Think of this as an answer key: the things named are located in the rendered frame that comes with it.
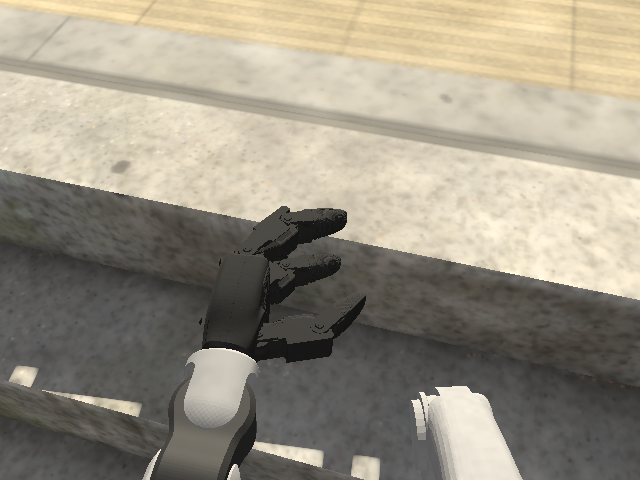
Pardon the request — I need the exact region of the left robot forearm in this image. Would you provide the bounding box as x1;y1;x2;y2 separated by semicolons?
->
142;348;260;480

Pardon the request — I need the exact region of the robot right thigh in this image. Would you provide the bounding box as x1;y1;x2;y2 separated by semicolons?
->
409;386;523;480

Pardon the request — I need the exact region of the left robot hand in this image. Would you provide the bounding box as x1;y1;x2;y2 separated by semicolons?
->
199;206;366;363

